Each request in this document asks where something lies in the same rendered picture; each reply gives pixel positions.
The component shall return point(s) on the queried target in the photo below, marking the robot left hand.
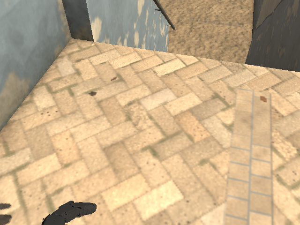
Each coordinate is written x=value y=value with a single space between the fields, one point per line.
x=68 y=211

